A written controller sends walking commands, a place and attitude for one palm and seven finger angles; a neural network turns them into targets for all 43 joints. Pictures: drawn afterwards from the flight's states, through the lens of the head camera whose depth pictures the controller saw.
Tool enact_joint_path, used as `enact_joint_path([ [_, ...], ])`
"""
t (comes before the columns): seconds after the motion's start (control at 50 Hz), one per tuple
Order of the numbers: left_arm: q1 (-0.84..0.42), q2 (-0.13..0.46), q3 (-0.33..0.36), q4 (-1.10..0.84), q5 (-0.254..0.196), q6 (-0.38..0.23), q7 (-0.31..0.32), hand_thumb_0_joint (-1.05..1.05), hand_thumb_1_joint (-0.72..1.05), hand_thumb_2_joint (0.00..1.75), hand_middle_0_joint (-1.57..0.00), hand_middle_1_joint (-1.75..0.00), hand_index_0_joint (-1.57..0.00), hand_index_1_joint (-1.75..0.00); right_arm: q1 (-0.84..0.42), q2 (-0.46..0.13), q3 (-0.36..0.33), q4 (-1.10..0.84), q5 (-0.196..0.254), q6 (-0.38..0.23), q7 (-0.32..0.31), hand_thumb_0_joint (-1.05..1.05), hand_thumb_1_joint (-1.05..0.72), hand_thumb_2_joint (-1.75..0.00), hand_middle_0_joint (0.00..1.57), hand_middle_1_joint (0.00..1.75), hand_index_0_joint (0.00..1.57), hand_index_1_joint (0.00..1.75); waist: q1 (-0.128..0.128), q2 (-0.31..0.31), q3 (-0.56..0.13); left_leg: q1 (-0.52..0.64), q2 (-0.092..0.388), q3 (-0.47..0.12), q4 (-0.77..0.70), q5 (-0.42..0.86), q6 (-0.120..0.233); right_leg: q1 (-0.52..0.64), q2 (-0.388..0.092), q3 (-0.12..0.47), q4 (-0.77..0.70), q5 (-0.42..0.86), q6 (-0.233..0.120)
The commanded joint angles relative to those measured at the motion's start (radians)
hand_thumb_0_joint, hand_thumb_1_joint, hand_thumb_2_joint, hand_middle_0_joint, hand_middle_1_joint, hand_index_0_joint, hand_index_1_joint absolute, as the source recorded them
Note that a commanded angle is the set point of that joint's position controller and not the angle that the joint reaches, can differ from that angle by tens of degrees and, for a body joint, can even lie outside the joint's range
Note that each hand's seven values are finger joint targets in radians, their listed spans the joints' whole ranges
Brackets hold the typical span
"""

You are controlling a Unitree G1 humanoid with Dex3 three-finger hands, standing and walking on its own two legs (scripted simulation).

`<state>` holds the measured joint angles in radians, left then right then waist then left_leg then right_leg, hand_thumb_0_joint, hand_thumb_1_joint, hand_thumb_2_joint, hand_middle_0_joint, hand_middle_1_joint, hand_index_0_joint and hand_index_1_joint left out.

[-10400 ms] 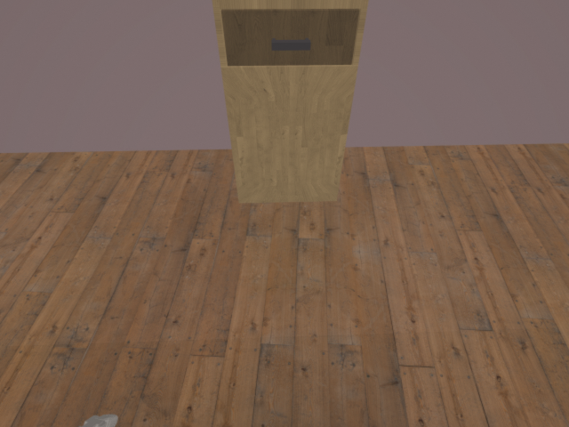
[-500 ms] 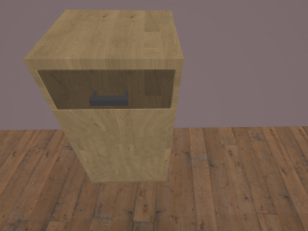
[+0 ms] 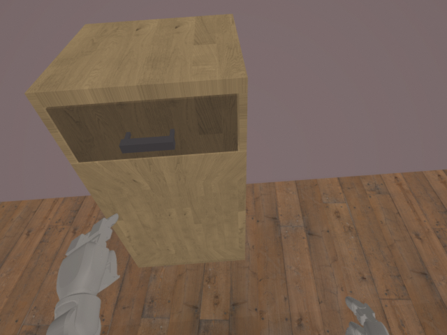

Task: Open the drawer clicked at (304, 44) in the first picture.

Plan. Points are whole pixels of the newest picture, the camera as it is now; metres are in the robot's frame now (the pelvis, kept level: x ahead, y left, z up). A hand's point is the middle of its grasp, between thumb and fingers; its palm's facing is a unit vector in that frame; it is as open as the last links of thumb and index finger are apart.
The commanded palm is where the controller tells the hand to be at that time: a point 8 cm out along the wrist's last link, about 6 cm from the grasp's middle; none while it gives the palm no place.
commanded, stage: raise the hand with hooked fingers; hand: left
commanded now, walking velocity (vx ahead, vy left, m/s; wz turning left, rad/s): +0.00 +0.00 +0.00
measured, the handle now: (149, 139) +0.56 +0.21 +0.04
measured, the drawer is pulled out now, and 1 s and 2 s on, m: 0.00 0.00 0.00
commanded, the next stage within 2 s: move the hooked fingers above the handle in 1.64 s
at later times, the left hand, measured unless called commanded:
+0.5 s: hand (99, 246) +0.27 +0.24 +0.04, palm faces +0.12 -0.05 -0.99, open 10.6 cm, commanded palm +0.22 +0.23 +0.08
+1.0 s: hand (85, 193) +0.34 +0.26 +0.11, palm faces +0.11 -0.11 -0.99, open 13.4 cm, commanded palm +0.30 +0.26 +0.17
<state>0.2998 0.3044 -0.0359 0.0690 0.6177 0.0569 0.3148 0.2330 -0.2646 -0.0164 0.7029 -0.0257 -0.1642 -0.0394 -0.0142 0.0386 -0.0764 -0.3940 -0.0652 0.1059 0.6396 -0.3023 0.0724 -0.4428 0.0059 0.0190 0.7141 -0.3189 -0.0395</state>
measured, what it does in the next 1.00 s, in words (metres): shifts its weight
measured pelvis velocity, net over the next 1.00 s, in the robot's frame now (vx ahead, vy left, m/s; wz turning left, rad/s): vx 0.05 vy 0.02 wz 0.00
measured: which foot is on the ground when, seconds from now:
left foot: down 0.00-1.00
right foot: down 0.00-1.00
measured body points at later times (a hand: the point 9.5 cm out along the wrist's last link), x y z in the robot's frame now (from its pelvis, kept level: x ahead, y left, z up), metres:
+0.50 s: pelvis +0.04 -0.04 -0.01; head +0.06 -0.08 +0.44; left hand +0.26 +0.24 +0.09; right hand +0.28 -0.22 -0.11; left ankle +0.02 +0.08 -0.72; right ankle +0.03 -0.10 -0.72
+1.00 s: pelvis +0.05 +0.02 +0.01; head +0.06 -0.02 +0.46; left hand +0.32 +0.27 +0.16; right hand +0.26 -0.21 -0.09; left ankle +0.02 +0.08 -0.72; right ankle +0.03 -0.10 -0.72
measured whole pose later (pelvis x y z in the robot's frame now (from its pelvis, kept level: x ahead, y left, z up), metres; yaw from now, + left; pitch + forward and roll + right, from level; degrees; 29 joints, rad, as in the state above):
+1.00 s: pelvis +0.05 +0.02 +0.01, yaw +0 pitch +3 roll +0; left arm 0.03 0.46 -0.07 -0.07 0.90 0.23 0.11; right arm 0.09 -0.25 -0.01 0.61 0.02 0.16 -0.02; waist 0.07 0.09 -0.06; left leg -0.27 -0.09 -0.01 0.55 -0.33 0.08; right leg -0.29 0.02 0.02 0.57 -0.34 -0.01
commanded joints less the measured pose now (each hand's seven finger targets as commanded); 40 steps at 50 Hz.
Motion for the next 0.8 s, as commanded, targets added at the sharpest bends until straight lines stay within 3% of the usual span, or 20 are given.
enact_joint_path([
  [0.0, 0.321, 0.035, -0.007, 0.060, 0.270, -0.020, 0.040, 0.00, 0.57, 0.76, -0.22, -0.51, -0.22, -0.51, -0.214, -0.104, -0.034, -0.280, 0.012, 0.092, 0.033, 0.00, -0.90, -0.90, 0.20, 0.30, 0.20, 0.30, 0.133, -0.370, 0.099, -0.213, 0.013, -0.091, -0.076, -0.095, -0.068, -0.039, 0.013, 0.105, -0.198, -0.303, -0.035],
  [0.02, 0.295, 0.056, 0.012, 0.041, 0.313, -0.035, 0.044, 0.00, 0.55, 0.75, -0.22, -0.53, -0.22, -0.53, -0.233, -0.102, -0.037, -0.295, 0.020, 0.115, 0.039, 0.00, -0.90, -0.90, 0.20, 0.30, 0.20, 0.30, 0.144, -0.374, 0.081, -0.215, 0.006, -0.085, -0.065, -0.079, -0.064, -0.020, 0.010, 0.127, -0.197, -0.299, -0.033],
  [0.06, 0.216, 0.117, 0.043, -0.036, 0.379, -0.047, 0.060, 0.00, 0.50, 0.73, -0.23, -0.55, -0.23, -0.55, -0.264, -0.101, -0.035, -0.314, 0.018, 0.146, 0.046, 0.00, -0.90, -0.90, 0.20, 0.30, 0.20, 0.30, 0.152, -0.307, 0.041, -0.204, -0.003, -0.082, -0.049, -0.049, -0.050, 0.022, 0.000, 0.160, -0.200, -0.236, -0.031],
  [0.12, -0.005, 0.249, 0.138, -0.186, 0.460, -0.089, 0.111, 0.00, 0.43, 0.70, -0.23, -0.60, -0.23, -0.60, -0.254, -0.086, -0.040, -0.317, -0.015, 0.167, 0.037, 0.00, -0.90, -0.90, 0.20, 0.30, 0.20, 0.30, 0.132, -0.121, -0.064, -0.163, -0.017, -0.088, -0.001, -0.041, -0.029, 0.026, -0.005, 0.202, -0.175, -0.191, -0.031],
  [0.14, -0.071, 0.269, 0.146, -0.244, 0.467, -0.114, 0.128, 0.00, 0.41, 0.69, -0.24, -0.62, -0.24, -0.62, -0.251, -0.076, -0.040, -0.322, -0.028, 0.168, 0.029, 0.00, -0.90, -0.90, 0.20, 0.30, 0.20, 0.30, 0.122, -0.043, -0.113, -0.125, -0.019, -0.091, 0.029, -0.025, -0.023, 0.012, -0.008, 0.208, -0.160, -0.146, -0.030],
  [0.18, -0.284, 0.359, 0.190, -0.396, 0.459, -0.183, 0.163, 0.00, 0.36, 0.67, -0.24, -0.64, -0.24, -0.64, -0.254, -0.062, -0.036, -0.308, -0.046, 0.163, 0.009, 0.00, -0.90, -0.90, 0.20, 0.30, 0.20, 0.30, 0.080, 0.017, -0.206, -0.061, -0.026, -0.110, 0.105, -0.012, -0.017, -0.032, -0.017, 0.255, -0.148, -0.150, -0.027],
  [0.2, -0.304, 0.342, 0.172, -0.423, 0.441, -0.207, 0.179, 0.00, 0.34, 0.66, -0.24, -0.66, -0.24, -0.66, -0.256, -0.057, -0.038, -0.302, -0.049, 0.159, 0.000, 0.00, -0.90, -0.90, 0.20, 0.30, 0.20, 0.30, 0.068, 0.078, -0.227, -0.019, -0.025, -0.115, 0.137, -0.005, -0.017, -0.063, -0.022, 0.273, -0.156, -0.162, -0.033],
  [0.24, -0.272, 0.319, 0.153, -0.428, 0.417, -0.237, 0.192, 0.00, 0.29, 0.64, -0.24, -0.69, -0.24, -0.69, -0.236, -0.060, -0.039, -0.283, -0.049, 0.143, 0.000, 0.00, -0.90, -0.90, 0.20, 0.30, 0.20, 0.30, 0.043, 0.129, -0.237, 0.024, -0.023, -0.125, 0.184, 0.022, -0.020, -0.134, -0.014, 0.273, -0.139, -0.129, -0.043],
  [0.26, -0.272, 0.327, 0.156, -0.430, 0.414, -0.245, 0.198, 0.00, 0.27, 0.63, -0.25, -0.70, -0.25, -0.70, -0.233, -0.065, -0.038, -0.276, -0.055, 0.143, 0.004, 0.00, -0.90, -0.90, 0.20, 0.30, 0.20, 0.30, 0.033, 0.132, -0.243, 0.024, -0.020, -0.128, 0.202, 0.035, -0.021, -0.154, -0.010, 0.272, -0.124, -0.098, -0.045],
  [0.28, -0.261, 0.321, 0.153, -0.411, 0.412, -0.244, 0.199, 0.00, 0.25, 0.62, -0.25, -0.72, -0.25, -0.72, -0.235, -0.063, -0.035, -0.273, -0.059, 0.146, 0.009, 0.00, -0.90, -0.90, 0.20, 0.30, 0.20, 0.30, 0.024, 0.088, -0.230, 0.006, -0.022, -0.140, 0.215, 0.039, -0.021, -0.161, -0.009, 0.281, -0.127, -0.087, -0.042],
  [0.3, -0.257, 0.326, 0.165, -0.360, 0.413, -0.236, 0.202, 0.00, 0.22, 0.61, -0.25, -0.74, -0.25, -0.74, -0.237, -0.066, -0.035, -0.261, -0.060, 0.151, 0.012, 0.00, -0.90, -0.90, 0.20, 0.30, 0.20, 0.30, 0.022, 0.061, -0.201, -0.038, -0.018, -0.142, 0.205, 0.042, -0.020, -0.135, -0.006, 0.250, -0.111, -0.040, -0.036],
  [0.36, -0.135, 0.283, 0.161, -0.207, 0.388, -0.121, 0.170, 0.00, 0.15, 0.58, -0.25, -0.78, -0.25, -0.78, -0.257, -0.066, -0.028, -0.264, -0.036, 0.182, 0.023, 0.00, -0.90, -0.90, 0.20, 0.30, 0.20, 0.30, 0.059, -0.033, -0.195, -0.118, -0.011, -0.135, 0.130, 0.095, -0.023, 0.008, -0.004, 0.178, -0.088, 0.171, -0.008],
  [0.4, -0.020, 0.255, 0.141, -0.150, 0.342, -0.015, 0.103, 0.00, 0.11, 0.56, -0.26, -0.81, -0.26, -0.81, -0.271, -0.069, -0.020, -0.275, -0.007, 0.214, 0.024, 0.00, -0.90, -0.90, 0.20, 0.30, 0.20, 0.30, 0.097, -0.130, -0.218, -0.136, -0.008, -0.124, 0.067, 0.141, -0.033, 0.148, -0.012, 0.174, -0.092, 0.358, 0.012],
  [0.44, 0.009, 0.274, 0.132, -0.187, 0.296, 0.053, 0.019, 0.00, 0.06, 0.54, -0.26, -0.84, -0.26, -0.84, -0.285, -0.078, -0.008, -0.289, 0.010, 0.231, 0.016, 0.00, -0.90, -0.90, 0.20, 0.30, 0.20, 0.30, 0.109, -0.211, -0.229, -0.140, -0.008, -0.125, 0.022, 0.166, -0.037, 0.278, -0.033, 0.192, -0.085, 0.545, 0.041],
  [0.48, 0.034, 0.304, 0.144, -0.225, 0.277, 0.071, -0.051, 0.00, 0.01, 0.52, -0.26, -0.87, -0.26, -0.87, -0.302, -0.085, 0.006, -0.297, 0.014, 0.237, 0.013, 0.00, -0.90, -0.90, 0.20, 0.30, 0.20, 0.30, 0.111, -0.207, -0.216, -0.114, -0.005, -0.113, -0.003, 0.184, -0.037, 0.339, -0.044, 0.193, -0.076, 0.667, 0.052],
  [0.54, -0.003, 0.319, 0.145, -0.368, 0.291, 0.027, -0.100, 0.00, -0.06, 0.49, -0.27, -0.92, -0.27, -0.92, -0.289, -0.080, 0.011, -0.289, 0.000, 0.233, 0.012, 0.00, -0.90, -0.90, 0.20, 0.30, 0.20, 0.30, 0.110, -0.140, -0.224, -0.058, -0.003, -0.115, -0.031, 0.235, -0.030, 0.363, -0.048, 0.154, -0.082, 0.710, 0.051],
  [0.6, -0.095, 0.370, 0.206, -0.479, 0.315, -0.046, -0.063, 0.00, -0.13, 0.46, -0.27, -0.96, -0.27, -0.96, -0.277, -0.078, 0.004, -0.287, -0.019, 0.219, -0.001, 0.00, -0.90, -0.90, 0.20, 0.30, 0.20, 0.30, 0.120, -0.068, -0.253, -0.012, -0.002, -0.124, -0.037, 0.247, -0.027, 0.342, -0.044, 0.153, -0.105, 0.632, 0.037],
  [0.66, -0.093, 0.356, 0.236, -0.494, 0.337, -0.101, 0.011, 0.00, -0.20, 0.43, -0.28, -1.00, -0.28, -1.00, -0.251, -0.069, -0.016, -0.270, -0.024, 0.204, 0.006, 0.00, -0.90, -0.90, 0.20, 0.30, 0.20, 0.30, 0.121, -0.001, -0.267, 0.057, -0.004, -0.129, -0.029, 0.332, -0.026, 0.280, -0.021, 0.116, -0.101, 0.578, 0.008],
  [0.72, -0.157, 0.342, 0.232, -0.458, 0.345, -0.074, 0.056, 0.00, -0.27, 0.40, -0.28, -1.05, -0.28, -1.05, -0.247, -0.070, -0.035, -0.249, -0.013, 0.212, 0.022, 0.00, -0.90, -0.90, 0.20, 0.30, 0.20, 0.30, 0.109, 0.030, -0.257, 0.099, 0.004, -0.135, -0.033, 0.379, -0.034, 0.224, -0.004, 0.074, -0.098, 0.492, -0.012],
  [0.78, -0.224, 0.315, 0.187, -0.369, 0.324, 0.025, 0.034, 0.00, -0.34, 0.37, -0.29, -1.10, -0.29, -1.10, -0.252, -0.080, -0.044, -0.241, 0.016, 0.232, 0.029, 0.00, -0.90, -0.90, 0.20, 0.30, 0.20, 0.30, 0.096, 0.010, -0.231, 0.129, 0.021, -0.136, -0.056, 0.417, -0.043, 0.207, 0.005, 0.034, -0.117, 0.447, -0.010],
])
